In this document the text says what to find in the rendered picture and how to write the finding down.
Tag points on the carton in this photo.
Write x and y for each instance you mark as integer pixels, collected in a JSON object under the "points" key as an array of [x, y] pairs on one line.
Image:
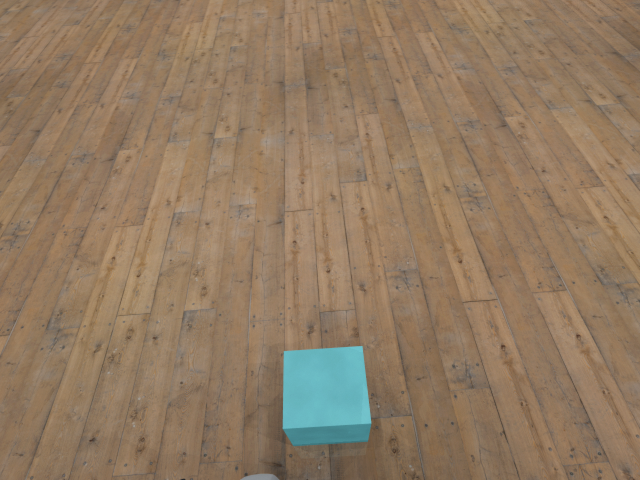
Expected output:
{"points": [[325, 396]]}

